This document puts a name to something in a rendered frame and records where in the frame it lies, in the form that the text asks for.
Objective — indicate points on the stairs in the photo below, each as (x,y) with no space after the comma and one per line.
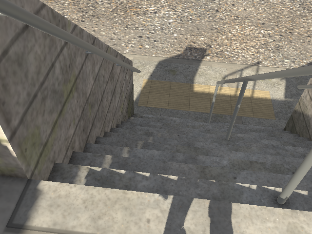
(191,158)

